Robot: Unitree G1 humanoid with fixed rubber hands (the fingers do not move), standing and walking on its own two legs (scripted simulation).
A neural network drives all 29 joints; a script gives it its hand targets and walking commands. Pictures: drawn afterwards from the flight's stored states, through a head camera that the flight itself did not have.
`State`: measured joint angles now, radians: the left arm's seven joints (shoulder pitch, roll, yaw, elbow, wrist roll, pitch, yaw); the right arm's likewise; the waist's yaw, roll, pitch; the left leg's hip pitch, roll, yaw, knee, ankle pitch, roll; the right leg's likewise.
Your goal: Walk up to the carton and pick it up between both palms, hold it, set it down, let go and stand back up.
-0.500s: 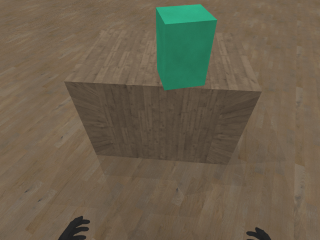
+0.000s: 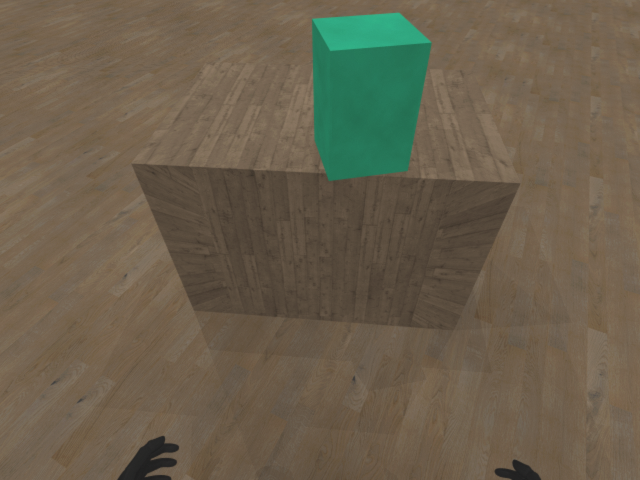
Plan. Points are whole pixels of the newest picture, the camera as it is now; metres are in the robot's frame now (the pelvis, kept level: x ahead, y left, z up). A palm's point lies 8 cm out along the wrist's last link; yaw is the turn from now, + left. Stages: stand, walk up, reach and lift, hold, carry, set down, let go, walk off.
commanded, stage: stand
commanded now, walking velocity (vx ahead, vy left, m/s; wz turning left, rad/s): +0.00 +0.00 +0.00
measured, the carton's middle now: (362, 99) +0.91 -0.05 +0.05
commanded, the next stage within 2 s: none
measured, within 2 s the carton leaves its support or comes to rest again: neither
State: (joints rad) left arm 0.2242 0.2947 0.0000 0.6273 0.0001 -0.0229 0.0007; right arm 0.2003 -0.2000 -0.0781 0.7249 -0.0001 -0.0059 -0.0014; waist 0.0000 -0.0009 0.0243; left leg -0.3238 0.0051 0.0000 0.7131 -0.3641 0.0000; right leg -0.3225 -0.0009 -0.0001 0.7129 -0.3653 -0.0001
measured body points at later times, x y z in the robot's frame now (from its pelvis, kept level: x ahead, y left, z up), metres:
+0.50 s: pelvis -0.02 +0.00 +0.00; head -0.03 +0.00 +0.45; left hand +0.11 +0.27 -0.10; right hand +0.10 -0.25 -0.11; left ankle +0.01 +0.12 -0.72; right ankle +0.01 -0.12 -0.72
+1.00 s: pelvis -0.03 +0.00 +0.00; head -0.03 +0.00 +0.45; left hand +0.10 +0.27 -0.10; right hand +0.09 -0.25 -0.12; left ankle +0.01 +0.12 -0.72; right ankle +0.01 -0.12 -0.72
